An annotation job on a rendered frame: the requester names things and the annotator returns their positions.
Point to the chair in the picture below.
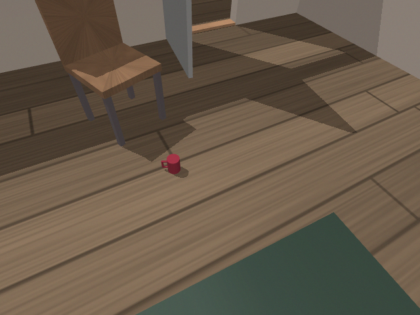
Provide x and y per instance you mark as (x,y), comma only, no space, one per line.
(88,40)

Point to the mug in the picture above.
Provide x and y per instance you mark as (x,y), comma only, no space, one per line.
(173,163)

